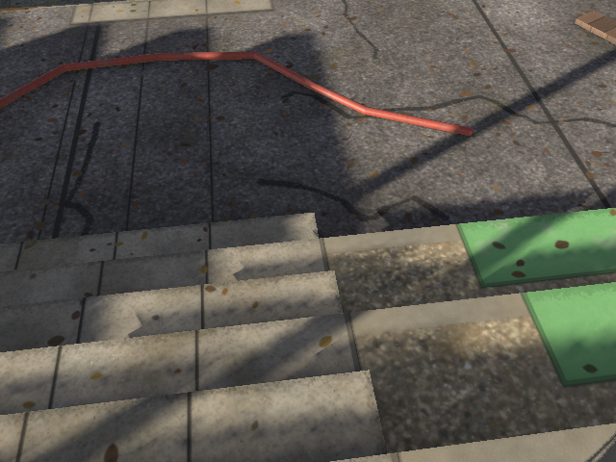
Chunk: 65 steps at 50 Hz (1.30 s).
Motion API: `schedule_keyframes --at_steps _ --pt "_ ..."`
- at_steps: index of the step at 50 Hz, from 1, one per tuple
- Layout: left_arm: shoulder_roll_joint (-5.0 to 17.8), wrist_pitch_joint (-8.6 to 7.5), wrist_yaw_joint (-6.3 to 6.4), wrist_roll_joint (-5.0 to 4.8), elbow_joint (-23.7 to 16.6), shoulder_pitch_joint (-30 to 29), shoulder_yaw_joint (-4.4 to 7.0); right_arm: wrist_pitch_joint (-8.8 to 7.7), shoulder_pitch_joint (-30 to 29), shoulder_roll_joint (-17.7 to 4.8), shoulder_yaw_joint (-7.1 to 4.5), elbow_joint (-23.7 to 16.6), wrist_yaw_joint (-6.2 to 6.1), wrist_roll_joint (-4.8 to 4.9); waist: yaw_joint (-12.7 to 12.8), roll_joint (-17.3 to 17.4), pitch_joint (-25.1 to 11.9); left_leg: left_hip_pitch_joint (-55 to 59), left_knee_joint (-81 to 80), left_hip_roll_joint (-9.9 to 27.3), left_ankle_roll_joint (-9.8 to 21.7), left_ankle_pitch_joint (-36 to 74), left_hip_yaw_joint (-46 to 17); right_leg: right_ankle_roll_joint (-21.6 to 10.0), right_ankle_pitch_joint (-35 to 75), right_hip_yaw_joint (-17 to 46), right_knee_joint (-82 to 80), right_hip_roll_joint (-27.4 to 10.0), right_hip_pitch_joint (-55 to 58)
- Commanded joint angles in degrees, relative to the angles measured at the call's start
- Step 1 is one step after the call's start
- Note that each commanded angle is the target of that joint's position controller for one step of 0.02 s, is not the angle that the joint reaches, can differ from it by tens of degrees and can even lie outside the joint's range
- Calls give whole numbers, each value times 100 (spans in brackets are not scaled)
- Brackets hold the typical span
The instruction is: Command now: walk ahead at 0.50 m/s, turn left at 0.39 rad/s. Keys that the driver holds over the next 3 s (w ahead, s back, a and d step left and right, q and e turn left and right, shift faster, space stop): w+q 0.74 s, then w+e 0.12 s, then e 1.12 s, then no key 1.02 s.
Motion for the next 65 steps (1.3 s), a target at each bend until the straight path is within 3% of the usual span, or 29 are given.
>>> schedule_keyframes --at_steps 1,2,3,4,6,8,10,13,16,20,26,28,31,32,33,34,35,36,37,38,39,43,48,58,61,62,63,64,65 --pt "937 -69 49 119 652 2887 259 83 783 -451 -200 21 28 341 1057 -1005 -1266 -3061 4705 -28 190 -400 -332 -333 2896 495 1678 -1073 4353" --pt "1014 -35 -95 30 566 3037 241 46 1292 -529 -163 -129 -91 597 976 -963 -2214 -4430 5748 288 92 -719 -450 -751 3659 1326 3016 -2090 5682" --pt "1093 23 -139 -110 477 3030 317 51 862 -659 -136 -271 -148 523 1277 -720 -2389 -5232 6110 540 44 -218 -362 -1350 1200 1954 2300 -2559 5393" --pt "986 3 -35 -76 403 2647 295 138 -51 -627 -132 -485 -134 327 1339 -493 -1581 -5721 6009 610 -115 629 24 -1678 -1725 2288 1027 -2621 4008" --pt "755 -134 78 25 238 2109 133 351 -1455 -610 -164 -1049 52 -26 1164 -58 -194 -5305 5034 974 -119 1517 -244 -1643 -2854 2011 299 -2484 1526" --pt "526 -283 42 46 380 1916 48 555 -1539 -451 -228 -1027 177 30 627 383 561 -4867 3558 1147 -123 2740 -551 -988 -3301 1111 160 -1751 -16" --pt "441 -333 114 -97 263 1397 -68 587 -1433 -361 -260 -993 365 41 217 107 747 -3592 1047 1038 -282 4465 -521 -668 -3269 212 -114 -1156 -1340" --pt "698 -320 137 -16 434 1984 17 634 -877 -197 -292 -496 485 -56 247 -374 -14 -3328 1117 875 -175 5654 -206 -920 -1865 82 586 -1340 -414" --pt "403 -288 89 -74 528 2517 -31 620 -2379 -384 -390 -945 500 -62 755 -4 530 -5017 93 970 9 6216 -683 -714 -3847 252 697 -1370 947" --pt "601 -332 169 160 733 3240 46 453 -3448 -388 -418 -1239 564 -90 1303 101 915 -5789 -437 986 36 6179 -746 -759 -4646 482 1017 -1728 1737" --pt "605 -302 280 160 734 2825 20 402 -3991 -187 -256 -1305 854 185 1590 93 1225 -3074 -2971 1080 -98 7653 334 -194 -4791 -884 1713 -1343 529" --pt "486 -179 325 80 885 3193 3 366 -3914 -254 -229 -1212 751 48 1732 83 1288 -2932 -3693 1097 -34 7302 524 -153 -3673 -999 2463 -1321 1263" --pt "813 71 402 41 917 2958 92 235 -1498 -660 -401 -198 493 -98 633 159 -93 -94 -3948 688 211 6810 854 -230 -1871 -1301 5657 -1054 1102" --pt "761 108 417 -56 977 3129 125 203 -756 -1077 -536 75 466 -192 260 766 -510 1492 -3712 925 357 6744 357 -153 -4212 -1296 7749 -644 -206" --pt "352 68 321 -196 731 3508 99 197 -472 -1704 -620 30 515 -131 526 2079 -1383 4007 -1078 2030 900 10328 -558 63 -8029 -861 10062 -185 -2923" --pt "656 -12 252 -182 291 3044 79 271 -197 -1811 -633 -90 495 292 179 1424 -2704 4416 -1289 2618 1438 9721 -1680 186 -7367 -190 10232 -418 -3441" --pt "635 -31 267 -176 -91 2311 76 389 25 -1711 -599 -156 344 303 -43 1210 -2757 3970 -2665 2940 1666 6798 -2617 329 -6913 -119 9863 -286 -3880" --pt "690 17 253 46 -63 1751 65 477 -705 -1325 -495 -267 274 279 155 593 -1465 2482 -3768 2424 1245 3965 -2420 226 -5854 -190 8978 -367 -3946" --pt "560 56 227 74 -132 1888 63 445 -937 -1355 -478 -321 207 188 443 1298 -1070 1461 -4016 2928 1624 3531 -3180 209 -5596 -4 8693 -389 -3763" --pt "606 151 251 155 111 2153 58 293 -1283 -804 -297 -336 279 159 801 386 -563 64 -3851 2770 1371 3630 -2793 214 -4594 337 7373 -644 -3016" --pt "398 253 261 190 253 2348 32 189 -1392 -703 -257 -330 334 112 977 442 -268 -887 -3760 2622 1327 3745 -2613 224 -4675 323 7054 -572 -2518" --pt "364 392 158 126 371 2326 85 -69 -1331 -1046 -369 -62 337 81 1273 870 -276 -1840 -3869 2029 1093 5921 -1486 368 -2869 137 5474 -314 -1331" --pt "329 300 49 62 86 1169 132 -205 -1147 -459 -249 104 220 264 998 694 255 -1797 -3176 1581 528 4013 -695 -41 -146 765 3317 129 -1534" --pt "190 156 -232 -123 -452 -31 141 99 -96 -478 -98 -30 -136 -24 10 710 725 -1175 -948 1908 596 4172 -710 -31 -679 14 391 111 -1041" --pt "329 122 -223 -46 293 1807 266 144 -248 -521 -72 -141 -107 13 814 -89 -52 -1770 1624 1379 468 3701 54 -279 -107 -507 -221 365 1332" --pt "902 103 -235 5 418 2332 393 108 23 -462 -130 -310 -63 107 855 -959 -931 -3438 3874 725 83 786 726 -601 3256 339 1429 -537 3448" --pt "1220 199 -311 -230 325 2637 477 107 0 -552 -109 -518 -50 349 1123 -806 -2218 -5031 6094 597 -238 -1134 763 -1306 4284 1498 2711 -1609 5136" --pt "1454 331 -256 -435 114 2606 568 71 -653 -712 -110 -838 -36 306 1478 -109 -2651 -5755 6858 717 -358 -542 522 -1864 3295 2291 2022 -2047 4993" --pt "1536 429 -71 -362 1 2185 567 93 -1270 -502 -20 -1118 -59 210 1474 -34 -2475 -6363 6942 665 -488 234 375 -2279 514 2905 1093 -2282 4429"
